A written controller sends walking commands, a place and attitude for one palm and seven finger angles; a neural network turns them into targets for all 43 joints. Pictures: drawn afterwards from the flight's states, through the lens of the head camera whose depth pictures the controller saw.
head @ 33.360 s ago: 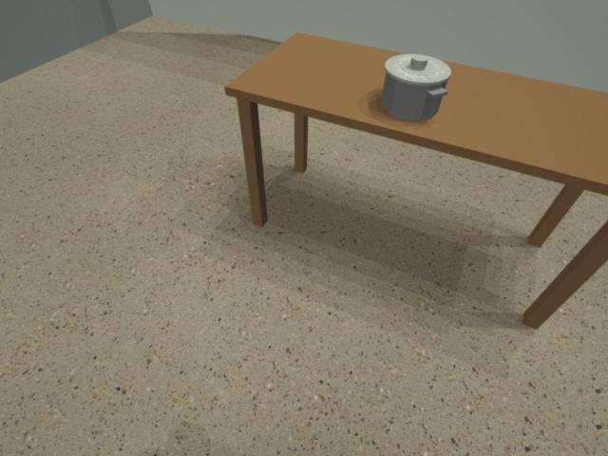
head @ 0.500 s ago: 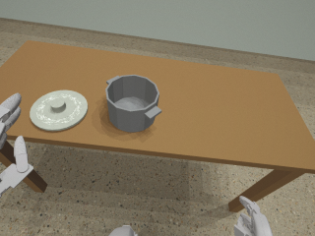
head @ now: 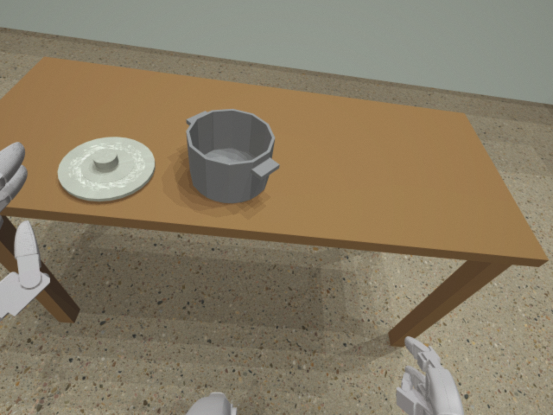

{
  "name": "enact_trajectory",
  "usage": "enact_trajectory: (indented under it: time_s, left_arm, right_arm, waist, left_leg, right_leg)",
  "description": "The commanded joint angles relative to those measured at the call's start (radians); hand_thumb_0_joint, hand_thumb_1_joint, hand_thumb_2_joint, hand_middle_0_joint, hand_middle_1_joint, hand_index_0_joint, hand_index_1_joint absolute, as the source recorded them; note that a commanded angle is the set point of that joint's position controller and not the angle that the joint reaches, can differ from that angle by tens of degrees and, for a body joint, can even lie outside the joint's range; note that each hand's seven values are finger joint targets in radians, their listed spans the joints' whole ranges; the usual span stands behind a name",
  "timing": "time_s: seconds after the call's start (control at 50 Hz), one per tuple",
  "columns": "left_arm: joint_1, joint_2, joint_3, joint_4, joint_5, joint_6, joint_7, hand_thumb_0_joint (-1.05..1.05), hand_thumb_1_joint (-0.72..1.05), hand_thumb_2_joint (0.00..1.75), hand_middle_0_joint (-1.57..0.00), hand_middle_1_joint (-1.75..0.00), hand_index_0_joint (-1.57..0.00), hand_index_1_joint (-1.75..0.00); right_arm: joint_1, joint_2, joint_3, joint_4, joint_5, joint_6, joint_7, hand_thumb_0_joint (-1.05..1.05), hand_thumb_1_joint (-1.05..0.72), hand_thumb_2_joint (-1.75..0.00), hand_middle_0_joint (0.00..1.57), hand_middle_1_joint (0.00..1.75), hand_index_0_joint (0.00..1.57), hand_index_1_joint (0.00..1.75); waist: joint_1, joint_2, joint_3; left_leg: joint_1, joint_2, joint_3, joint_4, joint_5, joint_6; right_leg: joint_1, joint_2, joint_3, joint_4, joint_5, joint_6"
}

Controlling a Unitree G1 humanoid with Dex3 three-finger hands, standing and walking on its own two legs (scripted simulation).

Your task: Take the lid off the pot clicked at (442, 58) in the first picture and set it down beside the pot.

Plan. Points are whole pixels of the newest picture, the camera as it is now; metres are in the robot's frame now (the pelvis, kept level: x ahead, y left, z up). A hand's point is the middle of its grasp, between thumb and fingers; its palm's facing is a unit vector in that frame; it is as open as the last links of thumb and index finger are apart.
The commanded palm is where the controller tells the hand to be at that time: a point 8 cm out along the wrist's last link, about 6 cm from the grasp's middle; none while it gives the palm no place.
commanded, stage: step back with the hand held close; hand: left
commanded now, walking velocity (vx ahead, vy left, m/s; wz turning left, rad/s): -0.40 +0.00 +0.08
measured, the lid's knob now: (105, 158) +0.58 +0.37 -0.04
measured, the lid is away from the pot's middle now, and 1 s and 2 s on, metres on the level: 0.26 0.26 0.26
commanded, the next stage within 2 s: stop stepping back and stand still in 0.02 s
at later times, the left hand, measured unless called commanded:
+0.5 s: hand out of the picture +0.09 +0.29 +0.19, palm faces +0.43 -0.84 -0.32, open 7.4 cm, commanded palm +0.01 +0.31 +0.20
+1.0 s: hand out of the picture +0.07 +0.33 +0.09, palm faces +0.34 -0.90 -0.27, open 7.4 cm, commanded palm none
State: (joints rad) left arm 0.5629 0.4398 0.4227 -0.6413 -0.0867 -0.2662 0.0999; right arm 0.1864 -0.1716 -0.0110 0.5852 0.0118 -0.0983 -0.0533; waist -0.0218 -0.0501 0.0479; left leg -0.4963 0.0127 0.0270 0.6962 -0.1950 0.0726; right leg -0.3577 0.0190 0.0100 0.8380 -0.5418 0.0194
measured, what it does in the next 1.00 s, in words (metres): walks backwards: right foot, then left foot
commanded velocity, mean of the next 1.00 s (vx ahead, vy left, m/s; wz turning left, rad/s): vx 0.10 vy -0.08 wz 0.01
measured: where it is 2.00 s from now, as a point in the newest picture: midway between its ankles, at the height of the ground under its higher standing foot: outside the picture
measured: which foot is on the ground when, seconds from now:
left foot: down 0.00-0.20, up 0.22-0.36, down 0.38-1.00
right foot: up 0.00-0.16, down 0.18-0.40, up 0.42-0.64, down 0.66-0.90, up 0.92-1.00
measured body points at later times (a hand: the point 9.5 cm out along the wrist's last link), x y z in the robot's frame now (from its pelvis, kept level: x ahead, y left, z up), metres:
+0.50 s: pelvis -0.12 +0.03 -0.01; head -0.13 +0.09 +0.44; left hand +0.06 +0.34 +0.20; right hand +0.03 -0.19 -0.06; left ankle -0.13 +0.12 -0.72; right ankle -0.11 -0.10 -0.67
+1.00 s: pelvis -0.17 +0.10 +0.00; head -0.17 +0.13 +0.44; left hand +0.05 +0.38 +0.11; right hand -0.02 -0.16 -0.07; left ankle -0.19 +0.15 -0.71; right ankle -0.20 -0.04 -0.64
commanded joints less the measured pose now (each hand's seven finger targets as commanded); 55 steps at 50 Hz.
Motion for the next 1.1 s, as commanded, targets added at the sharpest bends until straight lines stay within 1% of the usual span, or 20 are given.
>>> enact_trajectory:
  time_s: [0.0,0.08,0.1,0.12,0.14,0.16,0.2,0.32,0.4,0.44,0.5,0.64,0.7,0.74,0.84,0.88,0.9,0.94,1.0,1.08]
  left_arm:
    - [0.004,0.123,0.101,-0.262,-0.003,-0.054,0.026,0.0,0.9,0.9,-0.2,-0.3,-0.2,-0.3]
    - [0.13,0.142,0.11,-0.332,-0.006,-0.058,0.015,0.0,0.9,0.9,-0.2,-0.3,-0.2,-0.3]
    - [-0.153,-0.134,-0.289,0.686,0.141,0.185,-0.099,0.0,0.9,0.9,-0.2,-0.3,-0.2,-0.3]
    - [-0.015,0.108,0.08,-0.411,-0.017,0.021,-0.024,0.0,0.9,0.9,-0.2,-0.3,-0.2,-0.3]
    - [0.098,0.218,0.158,-0.376,-0.009,-0.033,0.006,0.0,0.9,0.9,-0.2,-0.3,-0.2,-0.3]
    - [0.161,0.256,0.185,-0.325,0.007,-0.051,0.004,0.0,0.9,0.9,-0.2,-0.3,-0.2,-0.3]
    - [0.079,0.239,0.167,-0.395,0.003,-0.019,0.011,0.0,0.9,0.9,-0.2,-0.3,-0.2,-0.3]
    - [-0.109,0.14,0.076,-0.204,0.035,0.013,0.029,0.0,0.9,0.9,-0.2,-0.3,-0.2,-0.3]
    - [-0.195,0.183,0.14,-0.232,0.053,-0.07,0.044,0.0,0.9,0.9,-0.2,-0.3,-0.2,-0.3]
    - [-0.146,0.205,0.149,-0.238,0.039,-0.077,0.02,0.0,0.9,0.9,-0.2,-0.3,-0.2,-0.3]
    - [-0.014,0.118,0.06,-0.244,0.047,-0.062,0.004,0.0,0.9,0.9,-0.2,-0.3,-0.2,-0.3]
    - [0.044,0.188,0.154,-0.225,0.024,-0.021,0.01,0.0,0.9,0.9,-0.2,-0.3,-0.2,-0.3]
    - [0.011,0.186,0.168,-0.159,0.013,-0.014,0.028,0.0,0.9,0.9,-0.2,-0.3,-0.2,-0.3]
    - [0.073,0.157,0.139,-0.165,0.012,-0.003,0.035,0.0,0.9,0.9,-0.2,-0.3,-0.2,-0.3]
    - [-0.082,0.138,0.068,-0.261,0.044,-0.035,0.042,0.0,0.9,0.9,-0.2,-0.3,-0.2,-0.3]
    - [-0.083,0.119,0.053,-0.314,0.048,-0.062,0.06,0.0,0.9,0.9,-0.2,-0.3,-0.2,-0.3]
    - [-0.252,-0.269,-0.315,0.493,0.143,0.154,-0.017,0.0,0.9,0.9,-0.2,-0.3,-0.2,-0.3]
    - [-0.215,-0.197,-0.293,0.52,0.165,0.283,-0.057,0.0,0.9,0.9,-0.2,-0.3,-0.2,-0.3]
    - [-0.34,-0.201,-0.321,0.735,0.135,0.289,-0.078,0.0,0.9,0.9,-0.2,-0.3,-0.2,-0.3]
    - [-0.4,-0.18,-0.355,0.956,0.13,0.321,-0.104,0.0,0.9,0.9,-0.2,-0.3,-0.2,-0.3]
  right_arm:
    - [-0.037,-0.152,-0.062,-0.143,-0.012,-0.088,0.017,0.0,-0.9,-0.9,0.2,0.3,0.2,0.3]
    - [-0.045,-0.157,-0.061,-0.19,-0.009,-0.094,0.037,0.0,-0.9,-0.9,0.2,0.3,0.2,0.3]
    - [-0.066,-0.28,-0.091,0.07,-0.039,-0.022,0.033,0.0,-0.9,-0.9,0.2,0.3,0.2,0.3]
    - [-0.032,-0.083,-0.071,-0.231,0.013,-0.057,0.034,0.0,-0.9,-0.9,0.2,0.3,0.2,0.3]
    - [-0.047,-0.165,-0.059,-0.231,0.007,-0.073,0.021,0.0,-0.9,-0.9,0.2,0.3,0.2,0.3]
    - [0.015,-0.141,-0.082,-0.212,0.031,-0.065,0.011,0.0,-0.9,-0.9,0.2,0.3,0.2,0.3]
    - [-0.045,-0.132,-0.08,-0.216,0.043,-0.027,0.019,0.0,-0.9,-0.9,0.2,0.3,0.2,0.3]
    - [-0.081,-0.113,-0.018,-0.194,0.036,-0.022,-0.014,0.0,-0.9,-0.9,0.2,0.3,0.2,0.3]
    - [0.044,-0.12,-0.078,-0.16,0.021,-0.118,0.007,0.0,-0.9,-0.9,0.2,0.3,0.2,0.3]
    - [-0.036,-0.104,-0.041,-0.153,-0.022,-0.115,0.022,0.0,-0.9,-0.9,0.2,0.3,0.2,0.3]
    - [-0.016,-0.128,-0.049,-0.138,0.012,-0.095,0.072,0.0,-0.9,-0.9,0.2,0.3,0.2,0.3]
    - [-0.031,-0.13,-0.024,-0.182,0.015,-0.031,0.041,0.0,-0.9,-0.9,0.2,0.3,0.2,0.3]
    - [0.017,-0.149,-0.068,-0.168,0.036,-0.003,0.029,0.0,-0.9,-0.9,0.2,0.3,0.2,0.3]
    - [-0.028,-0.146,-0.073,-0.196,0.04,0.008,0.028,0.0,-0.9,-0.9,0.2,0.3,0.2,0.3]
    - [-0.038,-0.116,-0.007,-0.158,0.018,-0.017,0.003,0.0,-0.9,-0.9,0.2,0.3,0.2,0.3]
    - [-0.033,-0.135,-0.037,-0.173,0.006,-0.062,0.004,0.0,-0.9,-0.9,0.2,0.3,0.2,0.3]
    - [0.131,-0.232,-0.083,0.037,-0.017,-0.074,0.061,0.0,-0.9,-0.9,0.2,0.3,0.2,0.3]
    - [0.212,-0.25,-0.082,-0.011,-0.026,0.021,0.035,0.0,-0.9,-0.9,0.2,0.3,0.2,0.3]
    - [0.186,-0.224,-0.083,-0.031,-0.056,0.064,0.035,0.0,-0.9,-0.9,0.2,0.3,0.2,0.3]
    - [0.137,-0.189,-0.055,0.019,-0.045,0.056,0.023,0.0,-0.9,-0.9,0.2,0.3,0.2,0.3]
  waist:
    - [0.0,0.305,-0.159]
    - [0.024,0.318,-0.213]
    - [-0.081,0.186,-0.128]
    - [0.035,0.116,-0.256]
    - [0.016,0.169,-0.273]
    - [0.016,-0.111,-0.273]
    - [0.003,-0.297,-0.163]
    - [-0.032,0.103,0.095]
    - [-0.019,0.28,-0.068]
    - [-0.039,0.49,-0.08]
    - [-0.012,0.124,-0.077]
    - [-0.024,0.122,-0.133]
    - [-0.028,-0.152,-0.23]
    - [0.007,-0.108,-0.129]
    - [-0.035,0.149,-0.008]
    - [-0.007,0.464,-0.028]
    - [-0.174,0.356,0.079]
    - [-0.122,0.219,-0.091]
    - [-0.079,-0.114,-0.112]
    - [-0.025,0.037,-0.045]
  left_leg:
    - [0.109,0.261,-0.306,-0.371,0.024,0.048]
    - [0.042,0.209,-0.238,-0.403,-0.26,-0.011]
    - [0.004,0.155,-0.374,-0.024,0.083,-0.001]
    - [0.199,0.101,-0.154,-0.154,-0.309,-0.086]
    - [0.105,0.054,-0.069,-0.058,-0.396,-0.081]
    - [0.122,-0.061,-0.013,0.221,-0.404,-0.113]
    - [0.056,-0.047,-0.106,0.808,-0.315,-0.104]
    - [0.098,0.048,-0.103,0.068,-0.196,-0.043]
    - [0.296,0.162,-0.115,-0.363,0.43,0.015]
    - [0.129,0.239,-0.472,-0.32,0.33,0.055]
    - [0.055,0.223,-0.298,-0.241,0.047,0.11]
    - [0.028,0.123,-0.181,-0.032,-0.206,0.011]
    - [-0.032,-0.049,0.01,0.426,-0.231,-0.047]
    - [-0.063,0.006,-0.117,0.614,-0.301,-0.044]
    - [0.146,0.03,-0.04,-0.161,-0.094,-0.021]
    - [0.396,0.191,-0.303,-0.344,0.262,0.007]
    - [0.34,0.213,-0.349,-0.238,0.653,0.045]
    - [0.456,0.297,-0.597,-0.184,1.006,0.066]
    - [0.386,0.265,-0.483,-0.183,0.436,0.132]
    - [0.25,0.177,-0.372,-0.353,0.052,0.082]
  right_leg:
    - [0.0,0.007,0.047,0.094,0.022,-0.004]
    - [0.161,0.018,-0.044,-0.121,0.095,-0.026]
    - [-0.004,-0.111,0.064,-0.219,0.186,-0.012]
    - [0.115,-0.028,-0.067,-0.305,0.176,-0.055]
    - [0.168,-0.062,-0.072,-0.384,0.206,-0.075]
    - [0.077,-0.147,-0.022,-0.431,0.18,-0.143]
    - [-0.23,-0.451,0.327,-0.592,0.02,-0.251]
    - [-0.287,-0.224,-0.015,-0.199,0.228,-0.103]
    - [-0.179,0.036,-0.066,0.377,0.074,-0.026]
    - [-0.207,-0.004,0.064,0.476,0.013,-0.006]
    - [-0.085,-0.02,0.063,0.312,0.167,-0.022]
    - [0.22,-0.012,-0.106,-0.365,0.236,-0.083]
    - [0.253,-0.262,0.247,-0.409,0.476,-0.236]
    - [0.075,-0.376,0.404,-0.442,0.484,-0.317]
    - [-0.046,-0.178,0.03,-0.135,0.312,-0.161]
    - [-0.26,0.035,-0.084,0.215,0.016,-0.068]
    - [-0.44,-0.023,-0.053,0.436,0.006,-0.035]
    - [-0.494,0.016,0.03,0.583,-0.071,-0.008]
    - [-0.485,-0.005,0.097,0.644,0.069,0.021]
    - [-0.471,0.002,0.125,0.676,0.307,0.044]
